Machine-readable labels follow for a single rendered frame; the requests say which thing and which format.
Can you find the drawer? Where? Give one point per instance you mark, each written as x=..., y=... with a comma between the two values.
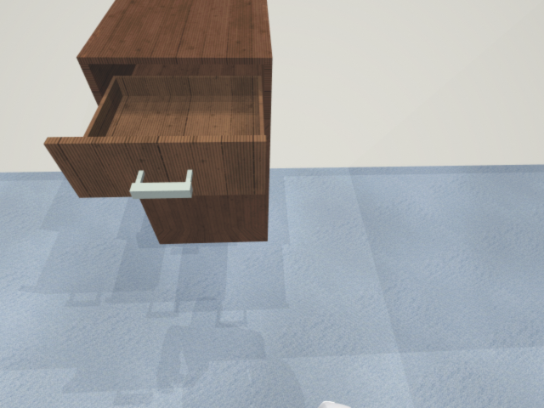
x=167, y=125

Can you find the cabinet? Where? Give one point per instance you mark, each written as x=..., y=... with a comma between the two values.
x=189, y=38

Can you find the handle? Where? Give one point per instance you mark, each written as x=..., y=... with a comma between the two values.
x=140, y=190

